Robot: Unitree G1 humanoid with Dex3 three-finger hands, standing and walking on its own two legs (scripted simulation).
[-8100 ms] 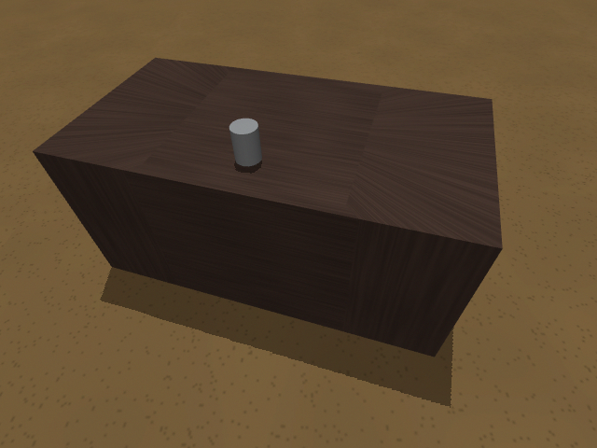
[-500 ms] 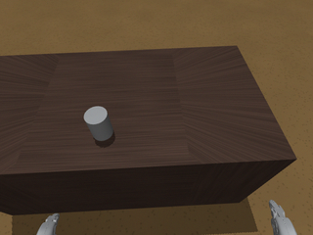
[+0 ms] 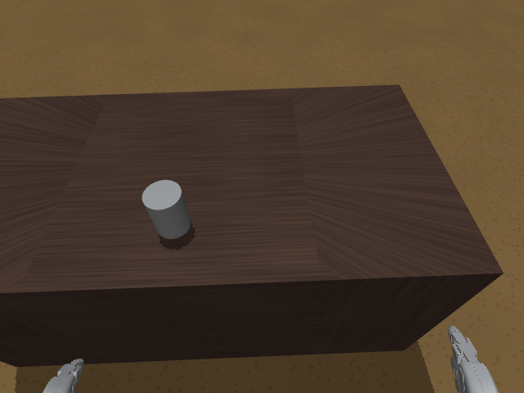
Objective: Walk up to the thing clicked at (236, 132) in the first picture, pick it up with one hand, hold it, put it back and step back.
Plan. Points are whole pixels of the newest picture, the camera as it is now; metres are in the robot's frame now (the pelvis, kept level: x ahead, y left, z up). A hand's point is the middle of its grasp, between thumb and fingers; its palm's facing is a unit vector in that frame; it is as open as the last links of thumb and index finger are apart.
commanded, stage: go down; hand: left
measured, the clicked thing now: (168, 210) +0.51 +0.21 -0.08
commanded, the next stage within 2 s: approach in 1.86 s
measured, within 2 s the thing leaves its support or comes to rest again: neither
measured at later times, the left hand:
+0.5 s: hand out of the picture +0.14 +0.27 -0.08, palm faces +0.15 -0.94 -0.32, open 17.6 cm
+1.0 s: hand (48, 316) +0.26 +0.33 +0.00, palm faces +0.26 -0.94 -0.23, open 17.4 cm
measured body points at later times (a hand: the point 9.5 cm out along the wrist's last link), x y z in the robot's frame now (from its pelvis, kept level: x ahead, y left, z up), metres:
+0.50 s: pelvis -0.01 +0.00 -0.02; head +0.02 +0.01 +0.43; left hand +0.13 +0.32 -0.06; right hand +0.14 -0.26 -0.05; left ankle -0.02 +0.13 -0.70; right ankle -0.01 -0.15 -0.70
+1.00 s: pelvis -0.02 +0.00 -0.02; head +0.02 +0.01 +0.43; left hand +0.25 +0.38 +0.01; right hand +0.13 -0.25 -0.06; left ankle -0.02 +0.13 -0.70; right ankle -0.01 -0.15 -0.70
